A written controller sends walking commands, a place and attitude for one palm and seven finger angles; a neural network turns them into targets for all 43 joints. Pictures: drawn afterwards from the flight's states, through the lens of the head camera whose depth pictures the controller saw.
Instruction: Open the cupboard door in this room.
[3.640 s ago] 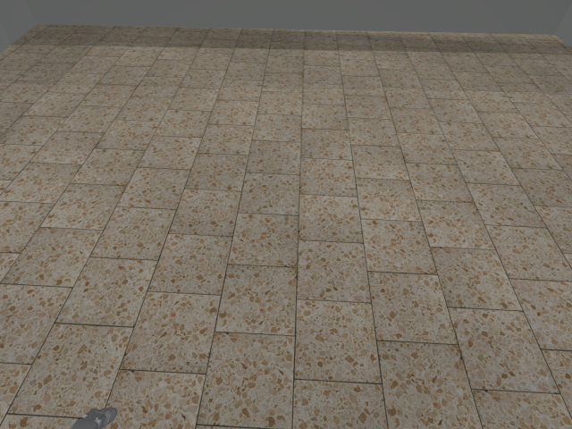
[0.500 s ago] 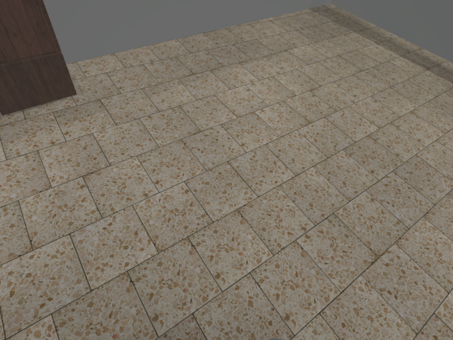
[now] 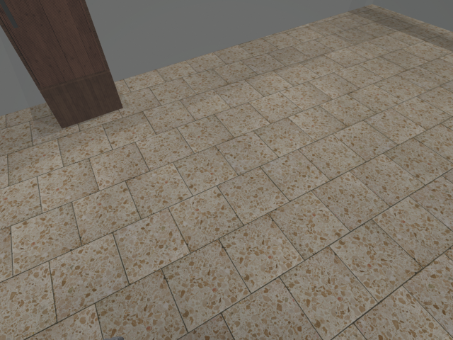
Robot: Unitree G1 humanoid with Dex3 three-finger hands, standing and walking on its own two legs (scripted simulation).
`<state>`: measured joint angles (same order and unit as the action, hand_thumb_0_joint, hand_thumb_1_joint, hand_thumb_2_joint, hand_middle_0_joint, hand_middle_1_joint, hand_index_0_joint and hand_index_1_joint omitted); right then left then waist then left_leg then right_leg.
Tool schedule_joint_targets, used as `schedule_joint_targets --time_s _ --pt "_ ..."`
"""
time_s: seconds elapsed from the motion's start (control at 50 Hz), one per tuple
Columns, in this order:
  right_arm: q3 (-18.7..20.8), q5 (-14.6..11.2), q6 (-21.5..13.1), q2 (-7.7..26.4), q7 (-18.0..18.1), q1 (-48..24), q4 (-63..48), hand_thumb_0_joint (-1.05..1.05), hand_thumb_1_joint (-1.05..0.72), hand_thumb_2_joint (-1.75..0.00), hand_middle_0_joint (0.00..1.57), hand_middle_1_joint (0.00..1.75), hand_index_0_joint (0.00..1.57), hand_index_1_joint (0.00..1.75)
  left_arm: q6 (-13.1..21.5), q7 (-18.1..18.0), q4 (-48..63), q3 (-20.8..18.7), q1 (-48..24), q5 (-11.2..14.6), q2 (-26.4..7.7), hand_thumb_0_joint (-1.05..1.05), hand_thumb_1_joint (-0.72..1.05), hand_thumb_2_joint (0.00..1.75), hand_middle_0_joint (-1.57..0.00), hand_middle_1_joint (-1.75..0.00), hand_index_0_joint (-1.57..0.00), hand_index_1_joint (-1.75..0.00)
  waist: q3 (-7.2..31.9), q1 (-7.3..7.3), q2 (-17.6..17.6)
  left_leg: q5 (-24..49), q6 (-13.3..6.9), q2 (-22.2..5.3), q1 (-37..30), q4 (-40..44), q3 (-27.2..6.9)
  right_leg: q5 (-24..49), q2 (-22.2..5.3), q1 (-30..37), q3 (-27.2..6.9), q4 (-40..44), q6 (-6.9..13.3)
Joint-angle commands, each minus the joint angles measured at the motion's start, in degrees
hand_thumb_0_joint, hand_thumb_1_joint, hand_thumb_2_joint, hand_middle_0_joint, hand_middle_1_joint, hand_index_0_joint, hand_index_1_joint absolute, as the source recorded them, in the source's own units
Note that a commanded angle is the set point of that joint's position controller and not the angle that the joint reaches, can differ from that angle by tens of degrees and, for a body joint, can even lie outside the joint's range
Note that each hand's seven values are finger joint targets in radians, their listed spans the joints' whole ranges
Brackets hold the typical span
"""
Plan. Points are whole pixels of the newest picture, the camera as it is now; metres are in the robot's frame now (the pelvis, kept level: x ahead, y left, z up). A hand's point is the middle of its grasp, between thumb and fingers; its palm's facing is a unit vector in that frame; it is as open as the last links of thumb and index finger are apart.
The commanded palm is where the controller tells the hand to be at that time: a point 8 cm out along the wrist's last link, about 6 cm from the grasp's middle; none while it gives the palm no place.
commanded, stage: stand and wait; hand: left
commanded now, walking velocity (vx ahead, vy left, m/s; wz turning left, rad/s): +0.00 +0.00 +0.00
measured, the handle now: (7, 11) +1.53 +1.11 -0.02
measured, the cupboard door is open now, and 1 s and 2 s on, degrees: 0 0 0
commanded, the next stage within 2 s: turn or walk to find it in 0.28 s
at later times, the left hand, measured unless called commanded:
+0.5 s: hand out of the picture -0.05 +0.15 -0.19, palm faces +0.18 -0.97 -0.18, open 7.3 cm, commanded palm none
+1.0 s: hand out of the picture -0.07 +0.17 -0.16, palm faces +0.36 -0.89 -0.27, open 7.3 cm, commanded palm none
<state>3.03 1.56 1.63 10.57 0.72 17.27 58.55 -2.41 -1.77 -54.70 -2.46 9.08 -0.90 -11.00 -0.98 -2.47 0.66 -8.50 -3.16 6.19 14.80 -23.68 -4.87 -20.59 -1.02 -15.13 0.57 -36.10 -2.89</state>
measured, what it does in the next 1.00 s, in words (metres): steps on the spot, turning left: right foot, then left foot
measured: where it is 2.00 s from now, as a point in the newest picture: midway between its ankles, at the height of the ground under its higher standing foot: outside the picture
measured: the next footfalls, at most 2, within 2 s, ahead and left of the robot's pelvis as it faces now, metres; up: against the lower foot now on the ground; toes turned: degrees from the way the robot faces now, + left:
right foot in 0.02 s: +0.02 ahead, -0.11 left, +0.00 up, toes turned -1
left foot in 0.44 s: -0.02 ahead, +0.11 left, +0.00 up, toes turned +6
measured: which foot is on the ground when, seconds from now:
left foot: down 0.00-0.04, up 0.06-0.42, down 0.44-0.76, up 0.78-1.00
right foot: up 0.00-0.00, down 0.02-1.00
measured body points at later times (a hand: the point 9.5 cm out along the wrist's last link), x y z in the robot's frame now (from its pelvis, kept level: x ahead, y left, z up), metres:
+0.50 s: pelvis -0.02 -0.02 -0.01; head -0.01 +0.00 +0.44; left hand -0.06 +0.20 -0.17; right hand +0.03 -0.24 -0.16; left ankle -0.06 +0.11 -0.74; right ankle -0.02 -0.11 -0.74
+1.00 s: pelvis -0.07 -0.04 +0.00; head -0.05 -0.04 +0.45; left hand -0.09 +0.22 -0.14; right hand +0.07 -0.27 -0.15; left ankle -0.13 +0.08 -0.67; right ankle -0.03 -0.15 -0.74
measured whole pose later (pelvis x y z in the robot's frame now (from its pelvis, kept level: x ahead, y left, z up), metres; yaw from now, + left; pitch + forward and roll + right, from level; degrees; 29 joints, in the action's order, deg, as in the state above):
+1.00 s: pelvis -0.07 -0.04 +0.00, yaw +20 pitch -1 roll +1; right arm 5.4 1.3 4.4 14.7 -1.4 11.4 57.0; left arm -0.7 -1.7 -54.2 -2.3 12.5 -2.0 -10.8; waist -3.1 -0.5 1.1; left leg -22.9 3.2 -1.6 25.3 -60.1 0.5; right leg -16.5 -6.4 -11.7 11.9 -30.1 -0.1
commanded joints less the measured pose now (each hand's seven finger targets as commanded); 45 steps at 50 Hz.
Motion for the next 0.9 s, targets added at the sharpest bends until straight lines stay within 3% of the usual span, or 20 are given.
schedule_joint_targets --time_s 0.0,0.02,0.04,0.06,0.14,0.3,0.36,0.4,0.44,0.48,0.52,0.56,0.68,0.7,0.72,0.74,0.76,0.8,0.84,0.88 --pt "0.55 -1.26 -1.52 4.26 0.32 0.92 -2.14 0.0 -0.9 -0.9 0.2 0.3 0.2 0.3 2.57 -0.99 -0.32 -0.77 7.16 -0.11 -7.48 0.0 0.9 0.9 -0.2 -0.3 -0.2 -0.3 3.76 2.94 -6.41 -6.16 1.4 -7.9 8.81 -3.11 -6.73 6.28 -10.33 15.04 -11.58 19.78 3.85" --pt "-0.02 -1.25 -1.38 2.89 0.37 0.36 -2.89 0.0 -0.9 -0.9 0.2 0.3 0.2 0.3 2.78 -0.99 0.18 -0.96 5.83 -0.18 -10.16 0.0 0.9 0.9 -0.2 -0.3 -0.2 -0.3 0.18 2.46 -13.39 -13.08 3.43 -3.95 10.34 -7.48 -0.8 4.76 -18.51 8.93 -19.99 23.53 8.25" --pt "0.55 -0.75 -0.84 4.39 0.24 -0.72 -3.11 0.0 -0.9 -0.9 0.2 0.3 0.2 0.3 2.52 -0.83 1.1 -0.96 4.13 -0.12 -10.67 0.0 0.9 0.9 -0.2 -0.3 -0.2 -0.3 -2.55 2.54 -10.56 -16.38 3.64 -4.55 7.17 -12.8 -0.09 2.48 -21.18 1.13 -20.52 25.43 11.62" --pt "0.77 -0.27 -0.02 4.53 0.29 -0.4 -2.25 0.0 -0.9 -0.9 0.2 0.3 0.2 0.3 2.81 -0.88 1.13 -0.96 2.31 -0.04 -9.34 0.0 0.9 0.9 -0.2 -0.3 -0.2 -0.3 -3.9 2.0 -12.94 -16.55 3.59 -5.48 7.75 -16.24 -0.56 2.89 -18.63 -0.62 -19.17 25.6 12.37" --pt "0.65 -0.62 0.43 3.05 0.16 1.99 1.53 0.0 -0.9 -0.9 0.2 0.3 0.2 0.3 3.3 -0.44 -1.38 0.32 4.07 0.36 -5.35 0.0 0.9 0.9 -0.2 -0.3 -0.2 -0.3 -4.66 1.03 -5.21 -12.31 4.25 -6.39 6.54 -23.44 2.37 13.01 -12.0 0.78 -10.15 22.86 10.33" --pt "-0.02 -1.15 -0.22 2.28 0.92 -2.07 1.87 0.0 -0.9 -0.9 0.2 0.3 0.2 0.3 3.71 -0.52 -5.22 -0.48 10.79 -0.31 -6.33 0.0 0.9 0.9 -0.2 -0.3 -0.2 -0.3 -0.49 3.84 -8.8 -16.12 5.27 -8.56 4.04 -13.02 4.88 33.62 -13.87 9.59 -9.37 17.05 12.44" --pt "-0.3 -1.37 -0.62 2.03 1.06 -1.62 2.61 0.0 -0.9 -0.9 0.2 0.3 0.2 0.3 3.52 -0.76 -6.09 -1.02 10.84 -0.05 -6.92 0.0 0.9 0.9 -0.2 -0.3 -0.2 -0.3 1.28 3.29 -8.12 -10.18 5.21 -7.96 -0.61 -4.82 5.44 37.7 -13.68 10.26 -7.37 12.9 10.43" --pt "-0.22 -1.29 -1.18 3.36 1.01 0.31 3.52 0.0 -0.9 -0.9 0.2 0.3 0.2 0.3 3.06 -0.77 -5.85 -1.23 9.7 0.46 -6.61 0.0 0.9 0.9 -0.2 -0.3 -0.2 -0.3 2.73 2.21 -5.47 1.15 4.33 -9.48 -6.86 1.23 4.43 31.21 -11.88 7.04 -3.81 9.23 7.14" --pt "0.5 -0.9 -1.39 7.11 1.06 -1.63 2.6 0.0 -0.9 -0.9 0.2 0.3 0.2 0.3 2.51 -0.36 -4.87 -0.89 10.38 0.44 -4.18 0.0 0.9 0.9 -0.2 -0.3 -0.2 -0.3 2.83 3.07 4.46 16.51 0.81 -17.02 -10.53 -0.34 -2.69 17.93 -6.31 -0.15 1.78 4.91 3.18" --pt "0.81 -0.61 -1.15 8.02 1.37 -2.37 2.4 0.0 -0.9 -0.9 0.2 0.3 0.2 0.3 1.79 -0.41 -4.16 -0.54 7.08 0.4 -3.23 0.0 0.9 0.9 -0.2 -0.3 -0.2 -0.3 -1.31 2.08 13.29 20.34 -4.06 -21.37 -6.77 4.56 -9.01 0.19 -3.37 -3.84 5.18 -2.33 0.75" --pt "0.9 -0.47 -1.17 8.39 1.54 -1.89 1.52 0.0 -0.9 -0.9 0.2 0.3 0.2 0.3 1.22 -0.33 -2.79 -0.98 5.35 0.29 -3.69 0.0 0.9 0.9 -0.2 -0.3 -0.2 -0.3 -2.48 1.49 12.21 23.18 -7.18 -22.66 -4.35 6.06 -11.79 -9.05 -3.28 -6.65 2.09 -11.5 0.81" --pt "1.25 -0.31 -1.11 9.25 1.59 -3.41 0.35 0.0 -0.9 -0.9 0.2 0.3 0.2 0.3 1.02 -0.14 -2.42 -1.2 5.45 0.27 -3.31 0.0 0.9 0.9 -0.2 -0.3 -0.2 -0.3 -2.5 1.88 10.67 23.27 -7.84 -22.18 -4.09 4.85 -12.16 -9.62 -3.44 -7.97 1.24 -13.58 0.73" --pt "2.6 -0.41 -0.48 11.67 0.83 -6.6 -3.27 0.0 -0.9 -0.9 0.2 0.3 0.2 0.3 2.04 0.17 -1.78 -1.52 10.18 0.44 -3.31 0.0 0.9 0.9 -0.2 -0.3 -0.2 -0.3 2.8 3.97 6.06 18.51 -3.67 -15.73 -1.42 -1.84 -9.97 4.35 -1.25 3.36 3.62 7.14 -0.39" --pt "2.64 -0.73 -0.44 10.69 0.51 -6.87 -3.91 0.0 -0.9 -0.9 0.2 0.3 0.2 0.3 2.44 -0.03 -1.59 -1.92 11.39 0.21 -4.97 0.0 0.9 0.9 -0.2 -0.3 -0.2 -0.3 3.79 4.55 2.99 12.21 -1.11 -13.0 2.69 -5.22 -8.1 9.75 -3.56 9.04 1.9 13.56 -0.03" --pt "2.35 -1.18 -0.37 7.54 0.09 -6.5 -5.13 0.0 -0.9 -0.9 0.2 0.3 0.2 0.3 2.79 -0.44 -1.23 -2.88 11.77 -0.57 -9.51 0.0 0.9 0.9 -0.2 -0.3 -0.2 -0.3 3.63 4.7 -8.48 -1.02 2.38 -7.2 12.36 -13.66 -1.66 12.82 -13.79 15.39 -7.65 16.97 2.88" --pt "2.19 -0.87 -0.09 5.95 -0.1 -8.57 -7.24 0.0 -0.9 -0.9 0.2 0.3 0.2 0.3 2.85 -0.55 -0.44 -3.77 12.02 -0.81 -13.72 0.0 0.9 0.9 -0.2 -0.3 -0.2 -0.3 1.66 6.03 -18.51 -22.15 4.74 -2.72 17.96 -25.64 3.61 21.35 -25.2 13.66 -17.56 19.37 9.56" --pt "2.86 -0.52 0.46 7.8 -0.32 -9.65 -7.27 0.0 -0.9 -0.9 0.2 0.3 0.2 0.3 2.63 -0.58 0.44 -3.39 11.65 -0.57 -13.37 0.0 0.9 0.9 -0.2 -0.3 -0.2 -0.3 1.95 6.22 -12.11 -23.95 4.44 -4.85 16.58 -36.09 0.74 19.43 -26.44 8.36 -15.72 19.57 12.52" --pt "3.41 -0.25 1.7 7.95 -1.05 -8.24 -5.49 0.0 -0.9 -0.9 0.2 0.3 0.2 0.3 2.63 -0.61 2.49 -3.04 4.6 -0.52 -10.72 0.0 0.9 0.9 -0.2 -0.3 -0.2 -0.3 -3.06 3.01 -11.01 -17.88 4.84 -6.81 16.83 -45.55 0.25 8.33 -21.22 0.51 -10.53 21.8 10.54" --pt "3.27 -0.18 1.9 7.46 -1.83 -5.63 -4.7 0.0 -0.9 -0.9 0.2 0.3 0.2 0.3 2.62 -0.42 4.12 -2.33 0.61 -0.68 -9.22 0.0 0.9 0.9 -0.2 -0.3 -0.2 -0.3 -4.23 0.82 -9.18 -13.57 5.54 -7.71 15.88 -47.13 2.4 7.74 -17.98 -1.69 -3.37 20.67 8.55" --pt "2.85 -0.19 1.94 6.94 -2.05 -5.53 -4.79 0.0 -0.9 -0.9 0.2 0.3 0.2 0.3 2.79 -0.43 4.69 -2.21 1.12 -0.82 -9.55 0.0 0.9 0.9 -0.2 -0.3 -0.2 -0.3 -3.58 1.38 -10.03 -12.55 6.32 -7.96 15.55 -43.83 4.23 9.1 -16.97 0.81 0.0 20.18 8.23"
